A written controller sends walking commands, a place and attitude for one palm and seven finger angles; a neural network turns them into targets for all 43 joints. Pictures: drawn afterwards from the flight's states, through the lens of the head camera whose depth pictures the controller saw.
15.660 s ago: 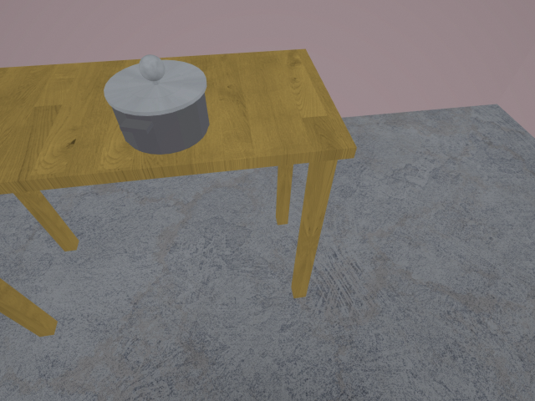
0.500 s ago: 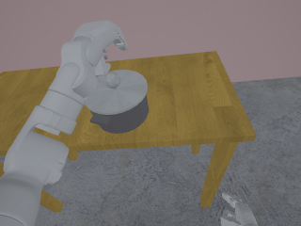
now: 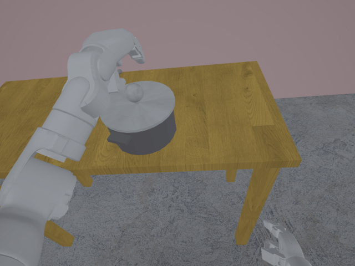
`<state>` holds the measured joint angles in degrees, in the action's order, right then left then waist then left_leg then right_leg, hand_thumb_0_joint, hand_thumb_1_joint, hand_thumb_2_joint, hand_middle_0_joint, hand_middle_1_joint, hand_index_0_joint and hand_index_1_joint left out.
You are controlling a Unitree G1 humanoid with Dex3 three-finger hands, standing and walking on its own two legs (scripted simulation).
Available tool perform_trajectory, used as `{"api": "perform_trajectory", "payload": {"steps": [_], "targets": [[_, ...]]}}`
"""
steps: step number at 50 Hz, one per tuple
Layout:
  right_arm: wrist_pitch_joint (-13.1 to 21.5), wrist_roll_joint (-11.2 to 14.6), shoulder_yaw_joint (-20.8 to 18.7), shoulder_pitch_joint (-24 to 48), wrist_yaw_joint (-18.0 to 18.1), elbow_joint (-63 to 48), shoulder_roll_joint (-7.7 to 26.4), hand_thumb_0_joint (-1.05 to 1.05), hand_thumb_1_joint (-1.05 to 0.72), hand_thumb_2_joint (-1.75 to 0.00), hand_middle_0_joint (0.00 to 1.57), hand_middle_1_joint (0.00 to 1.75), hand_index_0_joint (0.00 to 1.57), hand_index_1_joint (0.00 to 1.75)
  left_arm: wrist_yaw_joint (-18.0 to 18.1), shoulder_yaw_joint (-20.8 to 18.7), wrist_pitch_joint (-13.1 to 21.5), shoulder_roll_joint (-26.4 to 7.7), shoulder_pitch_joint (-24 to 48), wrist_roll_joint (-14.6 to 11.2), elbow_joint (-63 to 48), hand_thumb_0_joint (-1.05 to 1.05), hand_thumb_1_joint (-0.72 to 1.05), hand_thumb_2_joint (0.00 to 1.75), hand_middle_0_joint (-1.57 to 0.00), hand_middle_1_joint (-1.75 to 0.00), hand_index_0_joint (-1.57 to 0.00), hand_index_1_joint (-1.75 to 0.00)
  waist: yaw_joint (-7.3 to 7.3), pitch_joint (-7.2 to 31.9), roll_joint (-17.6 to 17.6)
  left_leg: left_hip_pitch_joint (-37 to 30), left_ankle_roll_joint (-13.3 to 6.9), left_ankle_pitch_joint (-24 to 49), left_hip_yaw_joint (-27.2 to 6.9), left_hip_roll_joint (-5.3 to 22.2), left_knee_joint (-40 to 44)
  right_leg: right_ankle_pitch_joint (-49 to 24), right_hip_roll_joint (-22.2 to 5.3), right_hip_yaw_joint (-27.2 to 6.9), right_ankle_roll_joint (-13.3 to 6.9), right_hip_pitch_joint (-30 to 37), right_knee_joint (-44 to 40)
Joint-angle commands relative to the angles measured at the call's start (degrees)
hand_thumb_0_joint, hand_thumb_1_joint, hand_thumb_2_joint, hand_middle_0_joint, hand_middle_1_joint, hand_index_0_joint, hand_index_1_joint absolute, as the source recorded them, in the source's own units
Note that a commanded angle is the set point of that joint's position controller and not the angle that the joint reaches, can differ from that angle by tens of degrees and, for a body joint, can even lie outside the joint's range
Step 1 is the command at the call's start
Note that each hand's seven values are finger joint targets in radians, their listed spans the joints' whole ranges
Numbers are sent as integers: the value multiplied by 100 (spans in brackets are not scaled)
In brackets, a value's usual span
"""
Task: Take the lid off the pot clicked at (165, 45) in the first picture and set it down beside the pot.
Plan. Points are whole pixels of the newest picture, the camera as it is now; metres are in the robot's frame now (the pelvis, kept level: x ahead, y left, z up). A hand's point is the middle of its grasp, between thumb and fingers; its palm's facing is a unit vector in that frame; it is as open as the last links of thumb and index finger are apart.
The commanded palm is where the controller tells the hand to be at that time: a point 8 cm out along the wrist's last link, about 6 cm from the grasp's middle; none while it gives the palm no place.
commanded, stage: lower the open fingers around the knob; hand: left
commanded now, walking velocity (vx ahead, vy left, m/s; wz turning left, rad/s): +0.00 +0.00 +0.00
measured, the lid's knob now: (134, 92) +0.48 +0.12 +0.16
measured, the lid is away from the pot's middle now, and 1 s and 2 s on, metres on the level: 0.00 0.00 0.00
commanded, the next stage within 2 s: close the fingers and squeeze the knob in 1.26 s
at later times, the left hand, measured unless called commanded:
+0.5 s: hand (125, 85) +0.44 +0.13 +0.21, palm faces -0.18 -0.08 -0.98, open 9.7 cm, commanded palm +0.41 +0.14 +0.27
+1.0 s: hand (126, 96) +0.44 +0.13 +0.18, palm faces -0.20 -0.08 -0.98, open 9.9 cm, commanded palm +0.41 +0.14 +0.24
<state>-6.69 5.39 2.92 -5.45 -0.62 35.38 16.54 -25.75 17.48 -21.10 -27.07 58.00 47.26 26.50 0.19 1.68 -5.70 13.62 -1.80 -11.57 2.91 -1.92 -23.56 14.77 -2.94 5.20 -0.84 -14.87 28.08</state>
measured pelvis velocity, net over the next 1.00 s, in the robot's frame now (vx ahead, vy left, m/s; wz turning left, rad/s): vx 0.01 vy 0.01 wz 0.00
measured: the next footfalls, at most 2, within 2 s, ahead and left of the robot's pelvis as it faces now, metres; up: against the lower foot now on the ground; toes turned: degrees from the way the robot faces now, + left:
none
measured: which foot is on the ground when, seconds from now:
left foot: down 0.00-1.00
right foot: down 0.00-1.00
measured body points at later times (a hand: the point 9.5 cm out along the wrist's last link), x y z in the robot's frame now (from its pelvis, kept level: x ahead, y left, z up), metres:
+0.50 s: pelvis +0.01 +0.01 +0.00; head +0.02 -0.04 +0.45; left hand +0.45 +0.13 +0.26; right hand +0.16 -0.23 -0.12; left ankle +0.01 +0.10 -0.74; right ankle +0.00 -0.11 -0.74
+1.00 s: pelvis +0.01 +0.01 +0.00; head +0.02 -0.03 +0.45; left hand +0.45 +0.13 +0.23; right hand +0.18 -0.22 -0.12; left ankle +0.01 +0.10 -0.74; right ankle +0.00 -0.11 -0.74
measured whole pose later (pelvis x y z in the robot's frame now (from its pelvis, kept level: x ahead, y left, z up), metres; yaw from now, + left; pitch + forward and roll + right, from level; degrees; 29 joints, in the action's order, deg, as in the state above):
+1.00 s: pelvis +0.01 +0.01 +0.00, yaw +0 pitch +2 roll +1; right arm -7.3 4.6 2.0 -7.7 -1.3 35.6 16.0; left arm -22.9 18.9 -20.4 -23.4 51.3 47.3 28.2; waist 1.3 1.7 -5.2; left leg 13.8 -2.6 -12.2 2.8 -2.2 -23.7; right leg 14.4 -3.1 5.1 -0.1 -14.2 26.4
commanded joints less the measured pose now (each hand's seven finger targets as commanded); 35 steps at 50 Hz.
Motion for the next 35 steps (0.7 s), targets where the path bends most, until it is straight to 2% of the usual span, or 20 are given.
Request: {"api": "perform_trajectory", "payload": {"steps": [1,2,3,5,7,12,13,15,17,18,21,22,24,26,27,28,29,30,32,35], "targets": [[241,12,-160,714,20,-893,490,0,-90,-90,20,30,20,30,145,-606,-7,-1099,2861,127,-761,0,-37,171,-89,-8,-89,-8,52,1936,910,-591,-188,1210,-287,-126,116,-1714,122,-266,-109,706,-267],[234,15,-210,714,4,-936,537,0,-90,-90,20,30,20,30,158,-558,26,-962,2654,-22,-842,0,-37,171,-89,-8,-89,-8,76,1992,792,-660,-207,1234,-307,-139,54,-1741,118,-277,-119,723,-298],[235,0,-169,684,26,-887,504,0,-90,-90,20,30,20,30,170,-786,4,-1314,2803,133,-758,0,-37,171,-89,-8,-89,-8,46,2076,888,-628,-194,1166,-284,-125,96,-1670,129,-300,-104,779,-279],[252,7,-168,649,60,-865,489,0,-90,-90,20,30,20,30,153,-629,1,-1180,3066,155,-712,0,-37,171,-89,-8,-89,-8,110,1961,929,-612,-209,1069,-273,-142,107,-1618,136,-288,-94,689,-313],[294,-14,-220,609,54,-879,562,0,-90,-90,20,30,20,30,188,-743,81,-1275,3040,39,-905,0,-37,171,-89,-8,-89,-8,96,2198,676,-736,-219,1194,-335,-152,56,-1716,137,-301,-128,806,-285],[303,-39,-251,498,37,-830,580,0,-90,-90,20,30,20,30,173,-814,82,-1217,2622,32,-661,0,-37,171,-89,-8,-89,-8,66,2079,804,-678,-228,1336,-333,-143,70,-1905,148,-275,-126,857,-309],[306,-37,-210,522,32,-835,520,0,-90,-90,20,30,20,30,167,-852,81,-1318,2643,148,-648,0,-37,171,-89,-8,-89,-8,43,2145,850,-665,-209,1345,-314,-134,113,-1879,157,-289,-117,892,-274],[283,-9,-212,534,18,-850,502,0,-90,-90,20,30,20,30,134,-490,50,-873,2642,104,-548,0,-37,171,-89,-8,-89,-8,113,1829,926,-613,-212,1253,-304,-125,141,-1791,165,-242,-106,689,-324],[288,-30,-267,484,14,-859,574,0,-90,-90,20,30,20,30,189,-640,107,-991,2663,-18,-844,0,-37,171,-89,-8,-89,-8,103,2061,798,-765,-238,1361,-367,-136,98,-1838,176,-238,-132,789,-334],[335,-45,-248,483,14,-866,531,0,-90,-90,20,30,20,30,222,-921,137,-1411,2907,130,-1097,0,-37,171,-89,-8,-89,-8,38,2401,711,-858,-229,1520,-369,-130,104,-1959,179,-296,-134,976,-254],[342,-62,-256,421,13,-809,531,0,-90,-90,20,30,20,30,213,-821,95,-1223,2608,159,-756,0,-37,171,-89,-8,-89,-8,56,2171,822,-795,-231,1718,-368,-120,80,-2120,198,-255,-139,880,-247],[309,-54,-296,369,-15,-803,599,0,-90,-90,20,30,20,30,243,-839,121,-1148,2377,16,-782,0,-37,171,-89,-8,-89,-8,65,2139,797,-788,-229,1740,-394,-110,78,-2112,189,-232,-147,894,-291],[293,-61,-266,433,-6,-816,567,0,-90,-90,20,30,20,30,246,-940,105,-1285,2231,116,-624,0,-37,171,-89,-8,-89,-8,20,1980,924,-652,-225,1469,-317,-108,128,-1965,197,-256,-123,873,-307],[271,-24,-257,464,-21,-834,525,0,-90,-90,20,30,20,30,241,-534,98,-814,2311,63,-709,0,-37,171,-89,-8,-89,-8,97,1819,887,-696,-213,1416,-336,-102,153,-1827,209,-204,-128,678,-330],[259,-22,-310,471,-40,-863,568,0,-90,-90,20,30,20,30,270,-504,138,-725,2336,-52,-985,0,-37,171,-89,-8,-89,-8,121,1985,773,-855,-227,1579,-371,-88,98,-1883,207,-197,-146,696,-333],[309,-46,-289,479,-52,-900,509,0,-90,-90,20,30,20,30,304,-736,155,-1086,2520,71,-1275,0,-37,171,-89,-8,-89,-8,39,2379,617,-968,-222,1689,-388,-105,95,-1962,209,-263,-142,901,-267],[300,-66,-289,488,-37,-885,533,0,-90,-90,20,30,20,30,324,-838,142,-1202,2461,99,-1207,0,-37,171,-89,-8,-89,-8,36,2366,675,-948,-234,1787,-401,-106,64,-2059,223,-260,-157,933,-252],[295,-56,-265,464,-35,-840,506,0,-90,-90,20,30,20,30,326,-674,102,-1036,2502,130,-984,0,-37,171,-89,-8,-89,-8,83,2208,743,-880,-217,1703,-394,-102,93,-1983,228,-230,-148,822,-260],[264,-62,-302,358,-15,-757,614,0,-90,-90,20,30,20,30,386,-894,97,-1191,2246,34,-675,0,-37,171,-89,-8,-89,-8,81,1977,785,-734,-223,1546,-401,-93,101,-1897,228,-211,-159,775,-331],[285,-50,-269,436,-14,-807,518,0,-90,-90,20,30,20,30,385,-630,117,-936,2427,107,-898,0,-37,171,-89,-8,-89,-8,87,2118,761,-818,-207,1564,-389,-100,133,-1886,219,-225,-148,786,-290]]}}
